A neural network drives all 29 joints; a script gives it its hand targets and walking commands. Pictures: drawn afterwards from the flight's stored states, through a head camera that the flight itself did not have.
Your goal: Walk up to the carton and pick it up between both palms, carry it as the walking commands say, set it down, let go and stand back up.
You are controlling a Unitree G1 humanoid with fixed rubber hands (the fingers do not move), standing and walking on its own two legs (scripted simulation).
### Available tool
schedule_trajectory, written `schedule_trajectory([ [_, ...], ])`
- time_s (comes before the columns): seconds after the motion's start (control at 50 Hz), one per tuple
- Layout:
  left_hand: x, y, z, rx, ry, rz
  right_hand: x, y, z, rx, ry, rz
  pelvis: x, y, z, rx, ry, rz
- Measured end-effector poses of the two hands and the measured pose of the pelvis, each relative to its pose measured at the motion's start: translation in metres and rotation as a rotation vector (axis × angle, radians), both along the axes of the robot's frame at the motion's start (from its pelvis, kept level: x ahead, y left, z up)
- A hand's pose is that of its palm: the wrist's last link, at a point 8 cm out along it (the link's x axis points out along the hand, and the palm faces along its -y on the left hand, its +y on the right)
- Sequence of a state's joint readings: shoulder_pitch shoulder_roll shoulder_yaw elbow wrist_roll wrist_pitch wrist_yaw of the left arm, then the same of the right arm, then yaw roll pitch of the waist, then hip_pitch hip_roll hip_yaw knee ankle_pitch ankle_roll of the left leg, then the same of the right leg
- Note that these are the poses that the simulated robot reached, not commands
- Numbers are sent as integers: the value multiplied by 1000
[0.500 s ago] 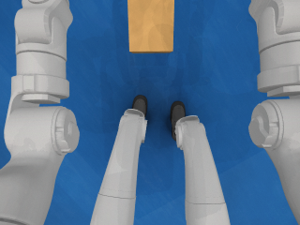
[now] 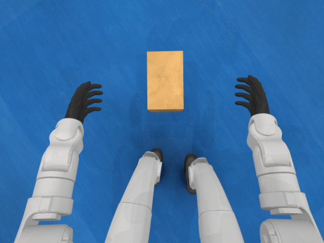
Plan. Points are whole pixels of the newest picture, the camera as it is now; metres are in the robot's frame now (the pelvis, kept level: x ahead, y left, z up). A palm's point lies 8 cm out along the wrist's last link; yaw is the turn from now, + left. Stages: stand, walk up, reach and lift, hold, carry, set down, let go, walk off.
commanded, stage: let go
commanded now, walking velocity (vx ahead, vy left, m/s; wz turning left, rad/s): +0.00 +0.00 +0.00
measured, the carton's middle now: (165, 83) +0.55 +0.06 -0.64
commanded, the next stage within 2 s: stand in 0.98 s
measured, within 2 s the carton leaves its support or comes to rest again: neither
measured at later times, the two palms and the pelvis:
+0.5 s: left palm (61, 191) +0.20 +0.22 -0.01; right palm (316, 204) +0.21 -0.24 -0.02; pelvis +0.04 -0.02 +0.06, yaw +0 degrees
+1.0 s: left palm (63, 172) +0.24 +0.22 -0.02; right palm out of the picture +0.24 -0.24 -0.02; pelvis +0.09 -0.02 +0.06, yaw +1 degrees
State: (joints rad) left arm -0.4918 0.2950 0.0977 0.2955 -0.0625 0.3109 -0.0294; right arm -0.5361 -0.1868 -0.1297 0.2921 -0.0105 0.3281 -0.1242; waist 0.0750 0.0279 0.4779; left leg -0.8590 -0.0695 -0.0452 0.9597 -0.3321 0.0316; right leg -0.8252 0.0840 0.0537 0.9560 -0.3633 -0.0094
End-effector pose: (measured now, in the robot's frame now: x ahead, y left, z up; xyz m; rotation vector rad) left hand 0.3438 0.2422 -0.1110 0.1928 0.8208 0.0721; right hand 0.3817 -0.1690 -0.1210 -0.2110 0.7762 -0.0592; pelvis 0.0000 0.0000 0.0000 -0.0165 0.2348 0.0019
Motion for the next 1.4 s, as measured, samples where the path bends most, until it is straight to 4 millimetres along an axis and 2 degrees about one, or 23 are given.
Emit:
schedule_trajectory([
  [0.14,-59,-16,38,-24,6,3,-56,-27,52,-1,-3,-30,16,-3,22,1,-17,10],
  [0.24,-88,-25,62,-30,-11,9,-87,-47,81,6,-18,-40,25,-8,35,14,-87,14],
  [0.32,-106,-28,76,-26,-12,7,-112,-55,91,21,-1,-26,29,-12,43,21,-175,13],
  [0.44,-131,-28,91,-7,14,-4,-153,-62,95,46,44,-15,38,-17,53,28,-303,7],
  [0.54,-143,-26,97,4,36,-9,-176,-73,98,43,62,-29,47,-21,57,32,-365,7],
  [0.64,-139,-29,95,-12,44,-9,-179,-83,104,29,59,-45,54,-24,57,31,-393,9],
  [0.82,-113,-40,93,-32,7,-11,-156,-79,113,38,40,-32,71,-24,56,27,-399,4],
  [1.0,-107,-26,91,1,48,80,-137,-73,105,30,27,-57,93,-17,55,23,-340,13],
  [1.08,-113,-5,83,46,53,98,-143,-81,93,-25,96,-54,105,-16,56,21,-293,8],
  [1.2,-125,24,78,103,52,121,-157,-107,93,-91,95,-111,116,-14,55,22,-280,-2],
  [1.3,-135,31,78,119,37,119,-172,-124,96,-127,66,-165,116,-12,56,21,-288,-4],
  [1.4,-149,30,75,113,26,116,-194,-128,95,-138,75,-184,107,-11,58,20,-304,-6],
])
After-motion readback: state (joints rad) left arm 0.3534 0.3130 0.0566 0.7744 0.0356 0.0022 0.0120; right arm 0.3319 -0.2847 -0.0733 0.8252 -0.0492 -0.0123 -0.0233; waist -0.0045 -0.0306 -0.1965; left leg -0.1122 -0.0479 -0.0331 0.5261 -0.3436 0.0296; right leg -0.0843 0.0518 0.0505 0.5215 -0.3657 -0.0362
